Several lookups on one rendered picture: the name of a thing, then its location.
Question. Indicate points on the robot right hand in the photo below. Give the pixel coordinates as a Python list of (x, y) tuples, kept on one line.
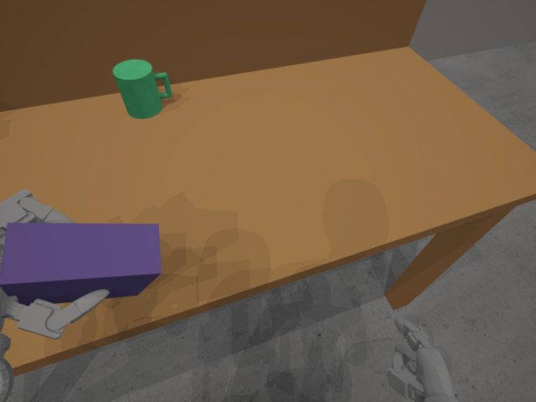
[(427, 374)]

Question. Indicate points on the sponge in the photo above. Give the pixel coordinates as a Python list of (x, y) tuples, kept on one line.
[(61, 262)]

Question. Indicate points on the robot left hand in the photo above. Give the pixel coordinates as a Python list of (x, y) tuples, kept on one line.
[(41, 317)]

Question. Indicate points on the table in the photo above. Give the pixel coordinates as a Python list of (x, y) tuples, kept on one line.
[(301, 135)]

